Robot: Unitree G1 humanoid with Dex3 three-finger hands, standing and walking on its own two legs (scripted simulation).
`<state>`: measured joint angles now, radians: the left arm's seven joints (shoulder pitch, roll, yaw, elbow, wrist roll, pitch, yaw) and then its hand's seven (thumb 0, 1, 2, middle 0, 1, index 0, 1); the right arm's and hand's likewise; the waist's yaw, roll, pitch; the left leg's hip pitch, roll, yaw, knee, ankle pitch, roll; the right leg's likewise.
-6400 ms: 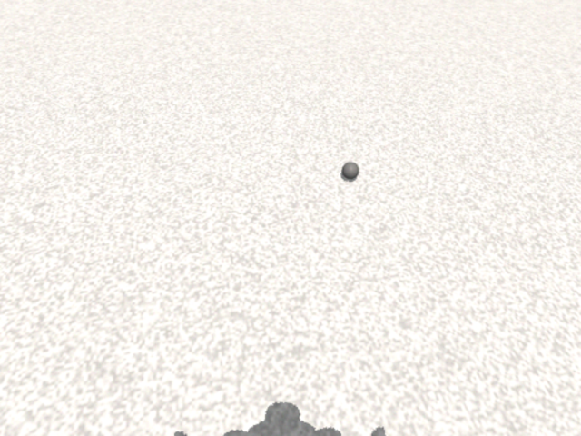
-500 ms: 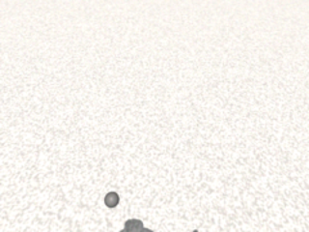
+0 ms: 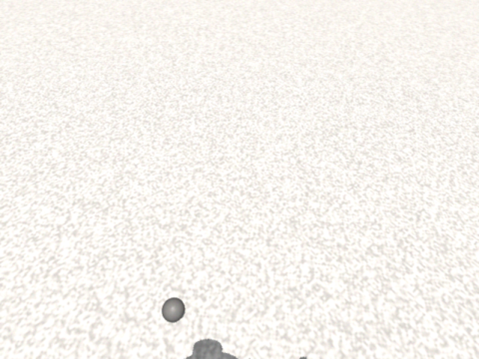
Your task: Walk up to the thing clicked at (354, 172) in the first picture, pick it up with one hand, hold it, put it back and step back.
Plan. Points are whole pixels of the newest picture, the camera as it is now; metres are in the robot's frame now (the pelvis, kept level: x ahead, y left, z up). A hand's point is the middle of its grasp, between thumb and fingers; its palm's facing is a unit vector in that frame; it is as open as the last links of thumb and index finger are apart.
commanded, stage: stand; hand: left
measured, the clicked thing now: (173, 309) +0.41 +0.23 -0.74
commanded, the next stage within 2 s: walk up in 0.58 s
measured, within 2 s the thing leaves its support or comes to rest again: neither
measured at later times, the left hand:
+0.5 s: hand out of the picture +0.07 +0.25 -0.16, palm faces -0.02 -0.94 -0.34, open 7.4 cm
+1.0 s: hand out of the picture +0.07 +0.31 -0.19, palm faces -0.02 -0.93 -0.37, open 7.4 cm
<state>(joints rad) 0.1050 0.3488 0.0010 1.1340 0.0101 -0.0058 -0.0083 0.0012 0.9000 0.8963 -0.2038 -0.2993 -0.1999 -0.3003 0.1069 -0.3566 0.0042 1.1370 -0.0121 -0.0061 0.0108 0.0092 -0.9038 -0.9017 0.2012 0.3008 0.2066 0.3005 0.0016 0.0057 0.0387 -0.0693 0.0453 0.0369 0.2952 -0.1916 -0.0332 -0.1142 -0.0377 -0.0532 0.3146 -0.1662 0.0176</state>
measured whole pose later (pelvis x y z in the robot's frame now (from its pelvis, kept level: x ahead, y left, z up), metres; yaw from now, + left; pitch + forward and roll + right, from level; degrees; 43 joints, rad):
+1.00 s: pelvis -0.08 +0.04 -0.03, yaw +1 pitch -2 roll -1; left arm -0.01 0.42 0.07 0.91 0.01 0.08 0.03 0.00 0.90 0.90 -0.20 -0.30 -0.20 -0.30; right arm 0.15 -0.38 -0.06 0.96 -0.03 0.04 0.01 0.01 -0.90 -0.90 0.20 0.30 0.21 0.30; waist -0.02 -0.07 0.20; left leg -0.31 -0.01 -0.01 0.70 -0.37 0.02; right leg -0.50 0.07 0.15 1.04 -0.55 -0.02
